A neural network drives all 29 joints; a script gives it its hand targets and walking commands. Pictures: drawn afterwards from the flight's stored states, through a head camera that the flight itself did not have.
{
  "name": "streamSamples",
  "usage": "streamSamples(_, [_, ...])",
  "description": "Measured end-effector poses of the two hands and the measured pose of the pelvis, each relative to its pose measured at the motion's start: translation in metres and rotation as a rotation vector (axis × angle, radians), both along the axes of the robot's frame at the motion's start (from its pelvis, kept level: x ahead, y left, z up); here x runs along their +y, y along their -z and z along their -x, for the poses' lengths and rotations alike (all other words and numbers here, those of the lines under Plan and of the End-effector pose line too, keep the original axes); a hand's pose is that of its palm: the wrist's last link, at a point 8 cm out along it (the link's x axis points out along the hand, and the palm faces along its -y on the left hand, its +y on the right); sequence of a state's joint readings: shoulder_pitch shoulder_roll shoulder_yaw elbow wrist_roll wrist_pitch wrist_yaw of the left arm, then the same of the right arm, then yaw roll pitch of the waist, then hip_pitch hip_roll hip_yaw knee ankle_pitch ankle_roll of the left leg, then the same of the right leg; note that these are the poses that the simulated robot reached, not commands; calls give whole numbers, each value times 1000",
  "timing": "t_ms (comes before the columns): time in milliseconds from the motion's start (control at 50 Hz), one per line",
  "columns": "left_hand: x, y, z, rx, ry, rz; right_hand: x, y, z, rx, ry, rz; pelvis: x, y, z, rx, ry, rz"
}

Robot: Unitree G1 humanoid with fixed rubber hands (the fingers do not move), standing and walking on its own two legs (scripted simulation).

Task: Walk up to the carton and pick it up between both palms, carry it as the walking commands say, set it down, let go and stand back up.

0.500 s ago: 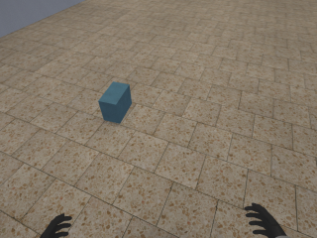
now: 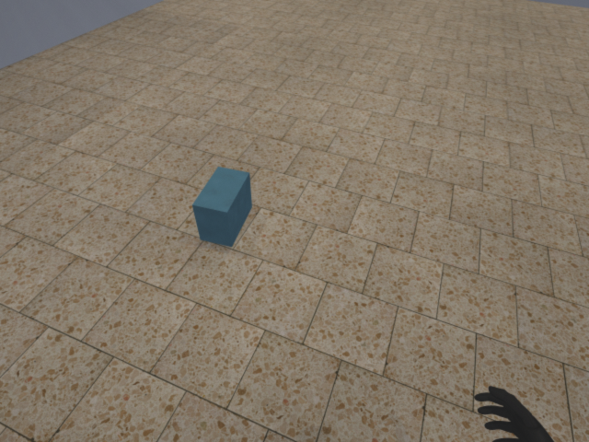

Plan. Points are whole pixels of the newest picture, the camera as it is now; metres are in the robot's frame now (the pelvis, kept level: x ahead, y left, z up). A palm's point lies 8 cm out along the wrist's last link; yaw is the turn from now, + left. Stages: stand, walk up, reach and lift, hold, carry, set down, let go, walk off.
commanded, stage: walk up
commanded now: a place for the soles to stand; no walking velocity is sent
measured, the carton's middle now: (225, 206) +1.25 +0.24 -0.67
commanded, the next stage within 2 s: none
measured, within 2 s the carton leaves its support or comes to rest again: neither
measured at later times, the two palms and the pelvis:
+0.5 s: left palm (8, 433) +0.19 +0.38 -0.08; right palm (491, 441) +0.15 -0.28 -0.09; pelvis +0.08 +0.05 -0.02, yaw -3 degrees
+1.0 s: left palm (44, 344) +0.30 +0.38 -0.06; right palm (450, 349) +0.29 -0.28 -0.11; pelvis +0.22 +0.04 -0.02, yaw -4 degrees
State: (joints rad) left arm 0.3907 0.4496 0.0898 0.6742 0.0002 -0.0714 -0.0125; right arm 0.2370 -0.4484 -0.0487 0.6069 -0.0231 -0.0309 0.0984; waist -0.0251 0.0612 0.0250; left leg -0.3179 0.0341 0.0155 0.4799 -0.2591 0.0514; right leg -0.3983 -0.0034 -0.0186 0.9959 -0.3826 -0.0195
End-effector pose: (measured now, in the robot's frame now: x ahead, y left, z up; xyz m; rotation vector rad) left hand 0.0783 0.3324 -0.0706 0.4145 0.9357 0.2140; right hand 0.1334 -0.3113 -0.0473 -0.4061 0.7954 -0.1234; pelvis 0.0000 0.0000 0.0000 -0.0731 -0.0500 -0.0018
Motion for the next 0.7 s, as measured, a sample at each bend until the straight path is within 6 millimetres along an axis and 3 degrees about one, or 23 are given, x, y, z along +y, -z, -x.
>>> streamSamples(120, [-1,-3,-2,44,3,-30,-5,16,0,59,14,-24,-4,2,-6,42,10,-13])
streamSamples(180, [3,10,6,48,-16,-74,-11,32,-9,60,9,-17,-8,19,-11,31,7,-31])
streamSamples(240, [12,5,4,42,-27,-107,-3,35,-21,50,-7,-37,-2,20,-20,17,6,-22])
streamSamples(320, [27,-1,-24,22,12,-120,12,35,-29,50,0,-66,15,19,-35,29,32,-29])
streamSamples(380, [42,7,-51,11,49,-112,23,37,-32,52,32,-55,32,25,-50,27,48,-20])
streamSamples(460, [48,16,-92,-21,91,-86,32,43,-20,69,108,-27,47,30,-69,-8,49,-25])
streamSamples(540, [49,1,-120,-39,103,-57,36,31,-22,91,141,-23,52,14,-90,-21,50,-21])
streamSamples(620, [47,-6,-140,-27,100,-45,34,24,-43,100,137,-22,49,5,-112,-10,50,-23])
streamSamples(700, [38,-8,-161,10,103,-53,26,30,-64,136,137,-34,40,5,-135,25,51,-36])
